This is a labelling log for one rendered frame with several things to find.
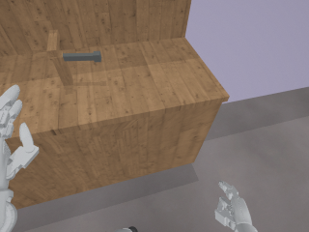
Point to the robot left hand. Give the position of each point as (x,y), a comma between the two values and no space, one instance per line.
(10,107)

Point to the robot left forearm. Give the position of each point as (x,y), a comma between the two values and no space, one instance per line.
(8,212)

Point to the robot right hand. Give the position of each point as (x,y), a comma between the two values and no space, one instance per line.
(236,211)

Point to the counter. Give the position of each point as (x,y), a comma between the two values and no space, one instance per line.
(146,107)

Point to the tap lever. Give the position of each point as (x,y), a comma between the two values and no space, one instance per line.
(92,56)

